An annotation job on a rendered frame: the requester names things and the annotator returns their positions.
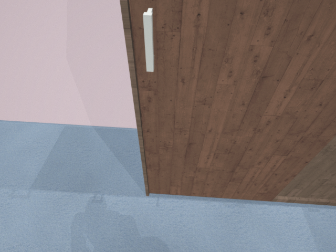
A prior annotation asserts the wardrobe door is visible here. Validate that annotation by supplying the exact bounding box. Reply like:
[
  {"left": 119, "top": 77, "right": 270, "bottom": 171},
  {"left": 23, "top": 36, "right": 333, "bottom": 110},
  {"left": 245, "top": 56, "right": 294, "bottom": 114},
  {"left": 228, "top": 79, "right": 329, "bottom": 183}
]
[
  {"left": 277, "top": 136, "right": 336, "bottom": 200},
  {"left": 129, "top": 0, "right": 336, "bottom": 201}
]

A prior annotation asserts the handle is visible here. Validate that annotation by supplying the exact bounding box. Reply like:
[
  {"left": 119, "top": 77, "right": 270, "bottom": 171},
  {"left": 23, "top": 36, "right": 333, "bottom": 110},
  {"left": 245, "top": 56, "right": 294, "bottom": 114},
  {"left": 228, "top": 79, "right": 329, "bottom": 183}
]
[{"left": 143, "top": 8, "right": 154, "bottom": 72}]

